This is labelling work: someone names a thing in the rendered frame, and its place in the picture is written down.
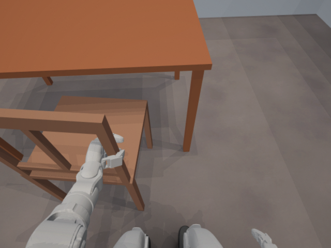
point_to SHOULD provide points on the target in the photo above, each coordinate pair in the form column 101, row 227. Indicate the right robot hand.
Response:
column 263, row 239

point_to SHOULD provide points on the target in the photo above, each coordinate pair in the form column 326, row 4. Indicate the left robot upper arm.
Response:
column 54, row 234

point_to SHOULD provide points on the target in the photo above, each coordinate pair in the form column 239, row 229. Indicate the left robot shin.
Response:
column 137, row 228

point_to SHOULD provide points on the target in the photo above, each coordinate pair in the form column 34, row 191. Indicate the chair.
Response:
column 61, row 149

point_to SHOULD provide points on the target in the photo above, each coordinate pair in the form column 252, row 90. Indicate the left robot thigh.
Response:
column 133, row 239

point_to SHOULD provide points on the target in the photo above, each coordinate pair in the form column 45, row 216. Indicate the left robot forearm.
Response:
column 80, row 201

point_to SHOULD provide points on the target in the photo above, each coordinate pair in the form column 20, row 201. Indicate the left robot hand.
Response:
column 97, row 153

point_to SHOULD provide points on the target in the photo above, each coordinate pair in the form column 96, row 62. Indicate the table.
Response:
column 43, row 38

